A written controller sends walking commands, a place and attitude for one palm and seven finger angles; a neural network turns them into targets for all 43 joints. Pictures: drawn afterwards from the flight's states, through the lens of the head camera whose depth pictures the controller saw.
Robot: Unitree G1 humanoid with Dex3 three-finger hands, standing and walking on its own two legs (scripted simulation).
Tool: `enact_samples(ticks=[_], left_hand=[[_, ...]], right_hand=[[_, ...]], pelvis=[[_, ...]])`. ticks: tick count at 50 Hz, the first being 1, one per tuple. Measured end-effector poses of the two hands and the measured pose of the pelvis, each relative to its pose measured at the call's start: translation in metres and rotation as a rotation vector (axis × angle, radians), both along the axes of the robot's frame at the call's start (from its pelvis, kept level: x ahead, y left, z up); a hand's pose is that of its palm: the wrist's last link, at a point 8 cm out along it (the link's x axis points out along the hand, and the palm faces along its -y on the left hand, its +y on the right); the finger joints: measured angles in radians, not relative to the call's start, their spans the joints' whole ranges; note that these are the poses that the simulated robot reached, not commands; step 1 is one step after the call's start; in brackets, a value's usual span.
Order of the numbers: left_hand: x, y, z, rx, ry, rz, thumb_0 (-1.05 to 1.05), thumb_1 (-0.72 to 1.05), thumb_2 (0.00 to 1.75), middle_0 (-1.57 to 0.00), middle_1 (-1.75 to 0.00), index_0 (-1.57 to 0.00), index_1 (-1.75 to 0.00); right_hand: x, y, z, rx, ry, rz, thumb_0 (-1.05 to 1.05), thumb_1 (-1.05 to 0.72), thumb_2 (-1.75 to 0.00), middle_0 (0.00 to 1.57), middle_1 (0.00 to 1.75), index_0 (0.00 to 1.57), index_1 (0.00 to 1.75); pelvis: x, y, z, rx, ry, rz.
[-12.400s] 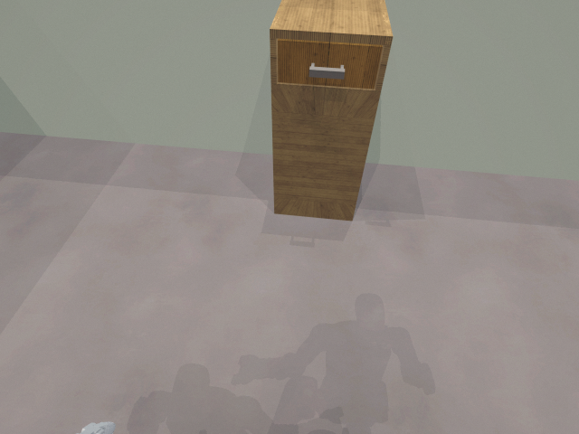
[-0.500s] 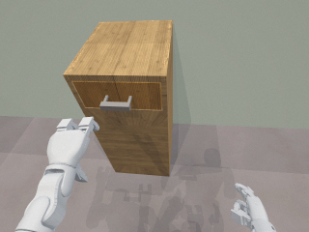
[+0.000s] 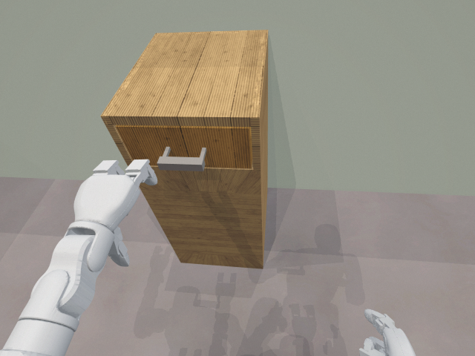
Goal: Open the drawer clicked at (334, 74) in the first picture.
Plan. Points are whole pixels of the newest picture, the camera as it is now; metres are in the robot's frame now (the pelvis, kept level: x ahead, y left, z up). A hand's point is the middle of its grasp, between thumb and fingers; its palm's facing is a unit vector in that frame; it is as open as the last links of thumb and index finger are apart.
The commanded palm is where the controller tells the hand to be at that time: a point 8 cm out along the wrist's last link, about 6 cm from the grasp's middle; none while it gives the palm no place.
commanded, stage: raise the hand with hooked fingers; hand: left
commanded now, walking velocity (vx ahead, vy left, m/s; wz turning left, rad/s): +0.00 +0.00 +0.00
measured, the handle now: (183, 157) +0.55 +0.22 -0.03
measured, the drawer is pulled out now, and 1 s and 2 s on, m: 0.00 0.00 0.00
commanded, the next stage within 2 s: move the hooked fingers above the handle in 0.14 s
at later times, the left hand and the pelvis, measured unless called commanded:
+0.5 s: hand (134, 205) +0.33 +0.23 +0.07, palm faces +0.03 -0.04 -1.00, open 13.8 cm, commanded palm +0.31 +0.24 +0.13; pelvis +0.00 +0.00 +0.00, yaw +1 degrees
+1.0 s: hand (149, 183) +0.39 +0.23 +0.05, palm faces +0.01 -0.01 -1.00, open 13.8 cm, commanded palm +0.38 +0.24 +0.11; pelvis +0.00 +0.00 -0.01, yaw +0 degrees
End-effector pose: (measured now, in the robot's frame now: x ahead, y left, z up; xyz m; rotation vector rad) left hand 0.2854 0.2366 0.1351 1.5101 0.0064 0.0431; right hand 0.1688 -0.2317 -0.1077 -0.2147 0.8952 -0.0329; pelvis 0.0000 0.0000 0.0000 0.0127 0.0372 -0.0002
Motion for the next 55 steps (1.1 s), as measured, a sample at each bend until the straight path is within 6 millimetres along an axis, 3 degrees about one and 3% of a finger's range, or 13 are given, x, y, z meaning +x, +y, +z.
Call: enact_samples(ticks=[7,15,25,43,55], left_hand=[[-0.004,0.003,0.001,0.006,-0.054,0.005,0.0,-0.49,0.3,-0.32,-1.2,-0.32,-1.21],[-0.001,0.004,-0.001,0.007,-0.027,0.038,0.0,-0.49,0.3,-0.32,-1.2,-0.32,-1.21],[0.021,-0.007,-0.007,0.024,-0.009,-0.006,0.0,-0.49,0.3,-0.32,-1.2,-0.32,-1.21],[0.076,-0.008,-0.021,0.038,0.023,-0.021,0.0,-0.49,0.3,-0.32,-1.2,-0.32,-1.2],[0.101,-0.008,-0.033,0.067,0.041,-0.004,0.0,-0.49,0.3,-0.32,-1.2,-0.32,-1.21]], right_hand=[[-0.007,-0.004,-0.002,-0.008,0.019,-0.016,0.02,-0.9,-0.9,0.2,0.3,0.2,0.3],[0.005,0.005,0.002,0.012,-0.021,-0.003,0.02,-0.9,-0.9,0.2,0.3,0.2,0.3],[0.011,0.008,0.003,0.012,-0.035,0.007,0.01,-0.9,-0.9,0.2,0.3,0.2,0.3],[-0.045,-0.031,-0.015,-0.051,0.123,-0.123,0.01,-0.9,-0.9,0.2,0.3,0.2,0.3],[-0.067,-0.034,-0.023,-0.055,0.178,-0.161,0.01,-0.9,-0.9,0.2,0.3,0.2,0.3]], pelvis=[[-0.002,0.001,0.0,0.002,0.003,0.003],[-0.004,0.001,0.0,0.002,-0.002,0.006],[-0.004,-0.003,-0.001,0.002,0.015,0.013],[0.002,-0.004,-0.005,0.003,0.084,0.001],[0.0,-0.003,-0.008,0.004,0.115,0.003]])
